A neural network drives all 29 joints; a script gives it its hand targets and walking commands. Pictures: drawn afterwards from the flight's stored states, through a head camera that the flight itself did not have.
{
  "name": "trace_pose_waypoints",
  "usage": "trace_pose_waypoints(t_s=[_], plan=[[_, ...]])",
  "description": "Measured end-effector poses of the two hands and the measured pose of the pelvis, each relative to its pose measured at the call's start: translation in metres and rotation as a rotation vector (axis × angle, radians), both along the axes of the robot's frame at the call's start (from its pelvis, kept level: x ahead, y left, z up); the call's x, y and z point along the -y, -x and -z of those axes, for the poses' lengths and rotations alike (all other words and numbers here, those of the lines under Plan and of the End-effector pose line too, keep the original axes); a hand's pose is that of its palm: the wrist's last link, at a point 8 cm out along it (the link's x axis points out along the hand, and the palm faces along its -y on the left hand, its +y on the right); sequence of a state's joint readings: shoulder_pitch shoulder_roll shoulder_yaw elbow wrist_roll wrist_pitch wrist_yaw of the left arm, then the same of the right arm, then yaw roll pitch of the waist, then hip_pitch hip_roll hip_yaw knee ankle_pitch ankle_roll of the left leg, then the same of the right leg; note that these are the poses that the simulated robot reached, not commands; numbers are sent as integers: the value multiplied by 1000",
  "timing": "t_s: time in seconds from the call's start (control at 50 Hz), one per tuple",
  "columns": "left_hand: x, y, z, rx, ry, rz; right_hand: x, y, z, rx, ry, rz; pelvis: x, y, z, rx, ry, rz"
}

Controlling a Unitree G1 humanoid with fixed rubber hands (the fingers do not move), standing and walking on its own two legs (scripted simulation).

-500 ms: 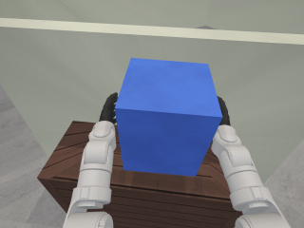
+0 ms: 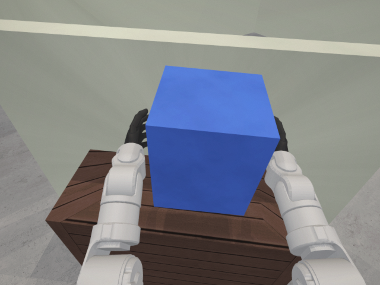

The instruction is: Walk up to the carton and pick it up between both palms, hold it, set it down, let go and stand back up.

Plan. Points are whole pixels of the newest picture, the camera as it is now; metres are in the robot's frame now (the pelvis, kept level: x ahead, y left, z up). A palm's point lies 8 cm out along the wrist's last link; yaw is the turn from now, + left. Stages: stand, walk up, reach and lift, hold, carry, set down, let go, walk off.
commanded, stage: reach and lift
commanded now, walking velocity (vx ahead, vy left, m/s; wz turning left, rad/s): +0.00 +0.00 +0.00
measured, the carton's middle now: (205, 143) +0.39 -0.01 +0.13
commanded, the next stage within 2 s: hold in 0.22 s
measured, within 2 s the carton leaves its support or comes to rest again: neither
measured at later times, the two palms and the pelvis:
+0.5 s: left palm (133, 141) +0.36 +0.15 +0.16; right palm (277, 145) +0.36 -0.15 +0.15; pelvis +0.01 +0.00 +0.00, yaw +0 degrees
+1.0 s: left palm (126, 138) +0.35 +0.16 +0.18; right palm (276, 141) +0.36 -0.14 +0.17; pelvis +0.00 +0.00 +0.00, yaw +0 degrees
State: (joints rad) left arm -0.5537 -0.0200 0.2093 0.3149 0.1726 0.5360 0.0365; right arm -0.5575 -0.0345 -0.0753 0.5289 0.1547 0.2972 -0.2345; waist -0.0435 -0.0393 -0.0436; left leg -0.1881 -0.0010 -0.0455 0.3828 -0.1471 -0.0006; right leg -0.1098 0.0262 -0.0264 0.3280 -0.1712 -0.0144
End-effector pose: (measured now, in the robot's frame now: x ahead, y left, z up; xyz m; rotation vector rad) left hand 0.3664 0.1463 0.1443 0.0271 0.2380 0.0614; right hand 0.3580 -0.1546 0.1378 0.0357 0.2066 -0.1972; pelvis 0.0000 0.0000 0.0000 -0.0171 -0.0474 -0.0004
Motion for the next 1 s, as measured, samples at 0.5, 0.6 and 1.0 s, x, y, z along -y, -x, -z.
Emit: trace_pose_waypoints(t_s=[0.5,0.6,1.0], plan=[[-1,3,-14,23,-7,-18,0,-3,-14,24,-16,-16,0,-11,0,21,4,-6],[-2,7,-17,26,-2,-26,-2,-2,-18,27,-14,-24,1,-12,0,28,4,-6],[-10,14,-31,30,6,-48,-10,1,-32,31,-18,-36,2,-3,0,44,2,-5]])
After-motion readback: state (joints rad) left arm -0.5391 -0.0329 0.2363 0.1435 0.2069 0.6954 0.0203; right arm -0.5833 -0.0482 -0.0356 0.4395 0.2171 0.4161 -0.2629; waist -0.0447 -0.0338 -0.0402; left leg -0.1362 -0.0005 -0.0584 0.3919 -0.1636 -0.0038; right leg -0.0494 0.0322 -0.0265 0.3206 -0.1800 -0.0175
